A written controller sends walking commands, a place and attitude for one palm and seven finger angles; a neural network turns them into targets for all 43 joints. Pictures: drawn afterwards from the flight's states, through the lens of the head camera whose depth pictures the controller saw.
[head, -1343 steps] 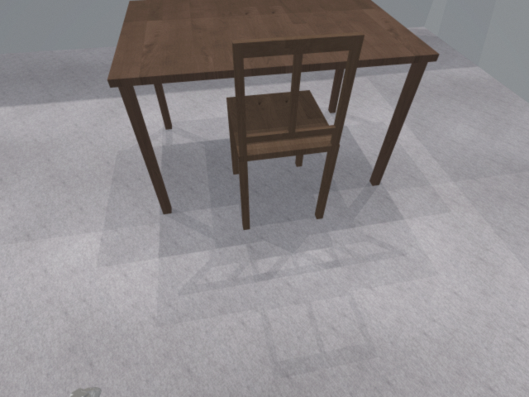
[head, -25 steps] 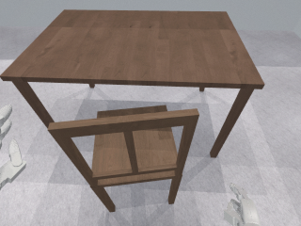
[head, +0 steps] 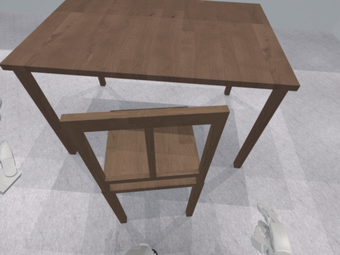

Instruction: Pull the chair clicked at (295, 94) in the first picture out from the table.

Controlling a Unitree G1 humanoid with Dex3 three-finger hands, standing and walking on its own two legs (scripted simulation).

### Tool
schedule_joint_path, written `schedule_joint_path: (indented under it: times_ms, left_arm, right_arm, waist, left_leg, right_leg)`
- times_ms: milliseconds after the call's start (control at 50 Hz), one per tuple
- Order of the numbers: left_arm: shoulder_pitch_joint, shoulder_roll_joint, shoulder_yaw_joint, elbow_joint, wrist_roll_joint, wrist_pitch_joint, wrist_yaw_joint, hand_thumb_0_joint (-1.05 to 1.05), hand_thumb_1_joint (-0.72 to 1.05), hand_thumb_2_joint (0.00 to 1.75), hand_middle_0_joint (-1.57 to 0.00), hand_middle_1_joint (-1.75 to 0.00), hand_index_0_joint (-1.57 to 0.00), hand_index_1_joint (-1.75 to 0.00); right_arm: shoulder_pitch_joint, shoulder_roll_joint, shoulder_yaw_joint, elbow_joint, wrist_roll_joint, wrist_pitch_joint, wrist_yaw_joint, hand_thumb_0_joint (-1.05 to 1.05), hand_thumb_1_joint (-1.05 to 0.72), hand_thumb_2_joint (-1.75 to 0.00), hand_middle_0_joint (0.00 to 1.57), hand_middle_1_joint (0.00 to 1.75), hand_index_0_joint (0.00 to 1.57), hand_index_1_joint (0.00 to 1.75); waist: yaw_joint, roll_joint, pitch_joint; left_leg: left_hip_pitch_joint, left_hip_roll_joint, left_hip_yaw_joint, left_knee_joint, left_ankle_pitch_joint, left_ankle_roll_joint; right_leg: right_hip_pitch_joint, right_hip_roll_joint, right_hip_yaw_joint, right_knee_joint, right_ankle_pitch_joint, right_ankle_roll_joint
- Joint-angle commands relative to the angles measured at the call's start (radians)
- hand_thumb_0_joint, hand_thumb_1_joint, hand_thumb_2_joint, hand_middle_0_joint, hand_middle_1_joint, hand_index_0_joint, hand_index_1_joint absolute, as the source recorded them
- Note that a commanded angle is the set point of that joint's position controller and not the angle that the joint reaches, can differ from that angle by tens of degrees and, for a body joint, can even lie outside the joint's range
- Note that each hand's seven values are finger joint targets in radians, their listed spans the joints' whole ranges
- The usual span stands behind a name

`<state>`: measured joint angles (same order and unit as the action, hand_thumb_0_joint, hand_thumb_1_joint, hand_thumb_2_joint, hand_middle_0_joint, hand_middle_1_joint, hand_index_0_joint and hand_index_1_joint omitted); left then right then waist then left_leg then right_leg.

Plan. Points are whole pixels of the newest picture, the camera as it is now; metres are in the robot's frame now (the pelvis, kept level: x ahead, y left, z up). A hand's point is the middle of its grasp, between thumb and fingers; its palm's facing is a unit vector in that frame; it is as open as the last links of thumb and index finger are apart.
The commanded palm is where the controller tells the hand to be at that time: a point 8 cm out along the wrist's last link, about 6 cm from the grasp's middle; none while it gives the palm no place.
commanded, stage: step back with the hand held close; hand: left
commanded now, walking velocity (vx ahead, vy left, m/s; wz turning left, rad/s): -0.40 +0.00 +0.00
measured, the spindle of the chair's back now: (151, 154) +0.40 +0.09 -0.07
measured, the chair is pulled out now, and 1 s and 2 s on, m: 0.20 0.20 0.20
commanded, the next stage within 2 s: stop stepping back and stand still in 0.66 s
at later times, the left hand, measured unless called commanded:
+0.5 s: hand (12, 199) +0.16 +0.24 +0.18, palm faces +0.38 -0.80 -0.46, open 7.4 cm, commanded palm +0.11 +0.28 +0.19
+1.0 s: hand out of the picture +0.03 +0.22 +0.18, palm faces +0.40 -0.80 -0.44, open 7.4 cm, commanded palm -0.02 +0.26 +0.19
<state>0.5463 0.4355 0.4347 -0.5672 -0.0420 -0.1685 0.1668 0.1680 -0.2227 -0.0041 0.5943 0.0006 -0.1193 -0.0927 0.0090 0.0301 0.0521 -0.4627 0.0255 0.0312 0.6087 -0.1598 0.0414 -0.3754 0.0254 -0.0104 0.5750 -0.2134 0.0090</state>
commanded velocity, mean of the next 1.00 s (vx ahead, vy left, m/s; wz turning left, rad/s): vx -0.23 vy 0.01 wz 0.02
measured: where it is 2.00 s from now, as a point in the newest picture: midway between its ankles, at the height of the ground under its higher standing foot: outside the picture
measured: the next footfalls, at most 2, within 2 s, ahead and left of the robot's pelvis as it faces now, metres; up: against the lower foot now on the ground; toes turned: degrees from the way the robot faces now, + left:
right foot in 0.48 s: -0.04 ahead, -0.13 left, +0.00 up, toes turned -1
left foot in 0.70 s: -0.03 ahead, +0.10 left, +0.00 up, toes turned -1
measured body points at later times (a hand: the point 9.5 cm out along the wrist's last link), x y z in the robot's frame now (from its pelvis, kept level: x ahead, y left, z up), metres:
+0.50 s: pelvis -0.05 -0.01 +0.01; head -0.02 +0.00 +0.45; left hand +0.14 +0.28 +0.21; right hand +0.14 -0.23 -0.07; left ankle +0.06 +0.10 -0.72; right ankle -0.08 -0.13 -0.73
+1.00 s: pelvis -0.17 -0.03 +0.01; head -0.18 -0.02 +0.46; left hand +0.00 +0.26 +0.21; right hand -0.02 -0.28 -0.07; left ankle -0.14 +0.09 -0.69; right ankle -0.10 -0.13 -0.72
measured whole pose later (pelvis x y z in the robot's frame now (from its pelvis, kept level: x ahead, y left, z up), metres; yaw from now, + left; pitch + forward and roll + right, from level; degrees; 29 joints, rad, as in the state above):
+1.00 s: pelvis -0.17 -0.03 +0.01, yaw -2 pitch -2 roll +1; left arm 0.58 0.42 0.39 -0.56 -0.05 -0.12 0.17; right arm 0.23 -0.21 0.00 0.67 0.00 -0.09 -0.08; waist 0.02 -0.04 -0.01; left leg -0.39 0.01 0.02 0.81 -0.41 -0.01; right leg -0.34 0.01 -0.03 0.52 -0.18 -0.05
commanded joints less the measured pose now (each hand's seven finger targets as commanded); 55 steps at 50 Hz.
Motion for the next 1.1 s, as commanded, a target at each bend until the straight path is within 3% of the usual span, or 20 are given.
schedule_joint_path:
  times_ms: [0, 60, 120, 200, 240, 320, 380, 460, 520, 560, 620, 680, 740, 780, 840, 880, 900, 1000, 1060, 1080]
  left_arm:
    - [-0.010, 0.159, 0.145, -0.200, 0.002, -0.073, 0.015, 0.00, 0.90, 0.90, -0.20, -0.30, -0.20, -0.30]
    - [-0.033, 0.161, 0.118, -0.187, -0.010, -0.063, 0.016, 0.00, 0.90, 0.90, -0.20, -0.30, -0.20, -0.30]
    - [-0.045, 0.178, 0.117, -0.171, -0.013, -0.046, 0.033, 0.00, 0.90, 0.90, -0.20, -0.30, -0.20, -0.30]
    - [-0.028, 0.194, 0.136, -0.247, -0.006, -0.057, 0.033, 0.00, 0.90, 0.90, -0.20, -0.30, -0.20, -0.30]
    - [-0.003, 0.186, 0.159, -0.268, 0.006, -0.074, 0.026, 0.00, 0.90, 0.90, -0.20, -0.30, -0.20, -0.30]
    - [0.038, 0.162, 0.141, -0.246, -0.020, -0.072, 0.018, 0.00, 0.90, 0.90, -0.20, -0.30, -0.20, -0.30]
    - [-0.005, 0.140, 0.090, -0.240, -0.024, -0.067, 0.004, 0.00, 0.90, 0.90, -0.20, -0.30, -0.20, -0.30]
    - [-0.082, 0.175, 0.095, -0.215, -0.026, -0.069, -0.018, 0.00, 0.90, 0.90, -0.20, -0.30, -0.20, -0.30]
    - [-0.016, 0.215, 0.117, -0.186, -0.043, -0.057, -0.019, 0.00, 0.90, 0.90, -0.20, -0.30, -0.20, -0.30]
    - [0.013, 0.198, 0.127, -0.161, -0.026, -0.033, -0.010, 0.00, 0.90, 0.90, -0.20, -0.30, -0.20, -0.30]
    - [-0.010, 0.176, 0.114, -0.147, -0.008, -0.031, 0.000, 0.00, 0.90, 0.90, -0.20, -0.30, -0.20, -0.30]
    - [0.019, 0.195, 0.119, -0.215, -0.029, -0.052, 0.001, 0.00, 0.90, 0.90, -0.20, -0.30, -0.20, -0.30]
    - [0.048, 0.187, 0.118, -0.264, -0.039, -0.048, -0.008, 0.00, 0.90, 0.90, -0.20, -0.30, -0.20, -0.30]
    - [0.049, 0.171, 0.108, -0.280, -0.022, -0.036, -0.002, 0.00, 0.90, 0.90, -0.20, -0.30, -0.20, -0.30]
    - [0.043, 0.180, 0.112, -0.243, -0.019, -0.020, 0.006, 0.00, 0.90, 0.90, -0.20, -0.30, -0.20, -0.30]
    - [-0.011, 0.198, 0.119, -0.183, -0.013, -0.003, 0.016, 0.00, 0.90, 0.90, -0.20, -0.30, -0.20, -0.30]
    - [-0.045, 0.193, 0.115, -0.176, -0.011, 0.005, 0.027, 0.00, 0.90, 0.90, -0.20, -0.30, -0.20, -0.30]
    - [-0.108, 0.146, 0.064, -0.089, 0.010, -0.004, 0.041, 0.00, 0.90, 0.90, -0.20, -0.30, -0.20, -0.30]
    - [-0.082, 0.151, 0.051, -0.167, 0.021, -0.022, 0.023, 0.00, 0.90, 0.90, -0.20, -0.30, -0.20, -0.30]
    - [-0.088, 0.161, 0.068, -0.172, 0.016, -0.026, 0.027, 0.00, 0.90, 0.90, -0.20, -0.30, -0.20, -0.30]
  right_arm:
    - [-0.087, -0.135, -0.063, -0.151, 0.003, -0.058, -0.002, 0.00, -0.90, -0.90, 0.20, 0.30, 0.20, 0.30]
    - [-0.069, -0.124, -0.068, -0.132, 0.005, -0.047, 0.004, 0.00, -0.90, -0.90, 0.20, 0.30, 0.20, 0.30]
    - [-0.071, -0.097, -0.065, -0.096, 0.001, -0.029, 0.012, 0.00, -0.90, -0.90, 0.20, 0.30, 0.20, 0.30]
    - [-0.112, -0.126, -0.065, -0.117, 0.007, -0.029, -0.006, 0.00, -0.90, -0.90, 0.20, 0.30, 0.20, 0.30]
    - [-0.124, -0.133, -0.065, -0.139, -0.004, -0.043, -0.009, 0.00, -0.90, -0.90, 0.20, 0.30, 0.20, 0.30]
    - [-0.076, -0.113, -0.074, -0.098, -0.010, -0.078, 0.008, 0.00, -0.90, -0.90, 0.20, 0.30, 0.20, 0.30]
    - [-0.078, -0.125, -0.058, -0.075, -0.023, -0.084, 0.019, 0.00, -0.90, -0.90, 0.20, 0.30, 0.20, 0.30]
    - [-0.117, -0.136, -0.052, -0.081, -0.017, -0.068, 0.017, 0.00, -0.90, -0.90, 0.20, 0.30, 0.20, 0.30]
    - [-0.088, -0.107, -0.075, -0.099, 0.019, -0.047, 0.017, 0.00, -0.90, -0.90, 0.20, 0.30, 0.20, 0.30]
    - [-0.137, -0.054, -0.051, -0.100, 0.004, -0.019, 0.016, 0.00, -0.90, -0.90, 0.20, 0.30, 0.20, 0.30]
    - [-0.158, -0.063, -0.022, -0.100, -0.001, 0.002, -0.002, 0.00, -0.90, -0.90, 0.20, 0.30, 0.20, 0.30]
    - [-0.101, -0.119, -0.068, -0.106, 0.016, -0.005, -0.005, 0.00, -0.90, -0.90, 0.20, 0.30, 0.20, 0.30]
    - [-0.101, -0.108, -0.060, -0.096, -0.020, -0.045, 0.010, 0.00, -0.90, -0.90, 0.20, 0.30, 0.20, 0.30]
    - [-0.063, -0.117, -0.065, -0.092, -0.010, -0.049, 0.023, 0.00, -0.90, -0.90, 0.20, 0.30, 0.20, 0.30]
    - [-0.071, -0.139, -0.062, -0.120, 0.012, -0.046, 0.021, 0.00, -0.90, -0.90, 0.20, 0.30, 0.20, 0.30]
    - [-0.055, -0.127, -0.071, -0.116, 0.010, -0.035, 0.007, 0.00, -0.90, -0.90, 0.20, 0.30, 0.20, 0.30]
    - [-0.033, -0.114, -0.068, -0.090, 0.005, -0.033, 0.003, 0.00, -0.90, -0.90, 0.20, 0.30, 0.20, 0.30]
    - [-0.032, -0.124, -0.038, -0.082, -0.004, -0.031, -0.012, 0.00, -0.90, -0.90, 0.20, 0.30, 0.20, 0.30]
    - [-0.004, -0.152, -0.051, -0.100, 0.005, -0.032, 0.001, 0.00, -0.90, -0.90, 0.20, 0.30, 0.20, 0.30]
    - [-0.047, -0.129, -0.037, -0.107, 0.011, -0.038, 0.000, 0.00, -0.90, -0.90, 0.20, 0.30, 0.20, 0.30]
  waist:
    - [0.004, 0.073, -0.176]
    - [-0.013, -0.098, -0.132]
    - [-0.023, -0.168, -0.202]
    - [-0.003, 0.067, -0.186]
    - [0.000, 0.304, -0.190]
    - [0.012, 0.147, -0.250]
    - [0.016, 0.208, -0.255]
    - [0.015, 0.097, -0.222]
    - [0.006, -0.248, -0.235]
    - [0.009, -0.186, -0.175]
    - [-0.024, -0.124, -0.166]
    - [0.011, 0.146, -0.276]
    - [0.017, 0.259, -0.257]
    - [0.008, 0.207, -0.256]
    - [0.000, 0.078, -0.131]
    - [-0.010, -0.178, -0.061]
    - [-0.020, -0.199, -0.083]
    - [-0.036, -0.088, -0.091]
    - [-0.020, 0.107, -0.156]
    - [-0.018, 0.221, -0.080]
  left_leg:
    - [-0.120, 0.147, -0.166, -0.217, -0.394, 0.031]
    - [0.038, 0.039, -0.083, 0.024, -0.351, -0.028]
    - [0.169, -0.011, -0.033, 0.216, -0.173, -0.057]
    - [0.094, 0.145, -0.199, -0.177, -0.028, 0.019]
    - [-0.157, 0.262, -0.337, -0.379, -0.325, 0.080]
    - [0.222, 0.251, -0.264, -0.236, 0.201, 0.077]
    - [0.332, 0.254, -0.228, -0.217, 0.380, 0.064]
    - [0.250, 0.188, -0.141, -0.156, 0.111, 0.002]
    - [0.208, -0.027, -0.001, 0.264, -0.209, -0.078]
    - [-0.002, -0.019, -0.070, 0.370, -0.322, -0.071]
    - [0.073, -0.006, -0.030, -0.055, -0.158, -0.064]
    - [0.301, 0.237, -0.195, -0.220, 0.522, 0.033]
    - [0.290, 0.281, -0.268, -0.220, 0.664, 0.088]
    - [0.284, 0.244, -0.197, -0.186, 0.487, 0.065]
    - [0.033, 0.119, -0.105, -0.154, -0.278, 0.002]
    - [0.110, -0.037, -0.003, 0.191, -0.369, -0.067]
    - [0.189, -0.036, -0.002, 0.355, -0.295, -0.067]
    - [0.248, -0.005, -0.019, -0.100, -0.333, -0.003]
    - [0.165, 0.112, -0.167, -0.293, -0.364, 0.054]
    - [0.009, 0.165, -0.294, -0.414, -0.641, 0.081]
  right_leg:
    - [0.197, -0.042, 0.085, 0.018, -0.010, -0.024]
    - [-0.060, -0.187, 0.261, -0.216, -0.156, -0.102]
    - [-0.102, -0.318, 0.297, -0.239, 0.124, -0.165]
    - [0.027, -0.074, 0.077, -0.037, 0.054, -0.020]
    - [0.225, 0.028, 0.025, 0.233, -0.139, 0.001]
    - [-0.005, 0.010, 0.044, 0.186, -0.269, -0.013]
    - [0.021, 0.001, 0.047, 0.008, -0.165, -0.011]
    - [0.104, -0.047, 0.073, -0.202, 0.074, -0.032]
    - [-0.043, -0.341, 0.329, -0.345, 0.135, -0.175]
    - [0.082, -0.365, 0.282, -0.260, 0.454, -0.217]
    - [0.158, -0.241, 0.121, -0.103, 0.602, -0.104]
    - [0.074, -0.047, 0.041, 0.074, -0.055, 0.004]
    - [-0.006, -0.023, 0.057, 0.174, -0.259, -0.003]
    - [0.060, -0.028, 0.049, 0.073, -0.170, 0.000]
    - [0.205, -0.065, 0.066, -0.184, -0.062, -0.010]
    - [-0.122, -0.259, 0.383, -0.454, -0.627, -0.119]
    - [-0.209, -0.334, 0.435, -0.491, -0.657, -0.168]
    - [-0.051, -0.208, 0.148, -0.288, -0.434, -0.068]
    - [0.125, -0.024, -0.029, 0.013, -0.203, 0.005]
    - [0.144, -0.016, -0.032, 0.093, -0.219, 0.012]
